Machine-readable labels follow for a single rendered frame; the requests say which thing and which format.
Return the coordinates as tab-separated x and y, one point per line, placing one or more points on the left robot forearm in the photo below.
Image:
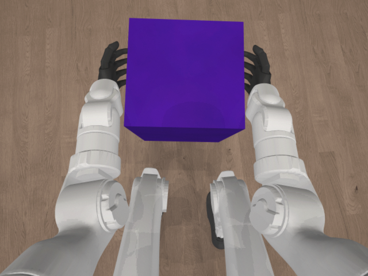
96	156

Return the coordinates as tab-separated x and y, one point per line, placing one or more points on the left robot shin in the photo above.
147	170

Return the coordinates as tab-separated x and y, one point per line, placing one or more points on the right robot upper arm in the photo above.
292	221

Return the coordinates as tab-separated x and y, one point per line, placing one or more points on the left robot upper arm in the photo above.
87	215

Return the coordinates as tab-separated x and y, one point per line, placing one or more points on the right robot forearm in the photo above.
274	140

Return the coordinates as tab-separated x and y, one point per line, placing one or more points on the left robot hand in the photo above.
109	66

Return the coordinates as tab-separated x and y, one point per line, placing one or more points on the right robot foot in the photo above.
218	242

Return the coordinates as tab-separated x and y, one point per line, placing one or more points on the right robot hand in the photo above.
260	70

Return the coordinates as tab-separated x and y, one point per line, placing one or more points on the carton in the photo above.
185	80

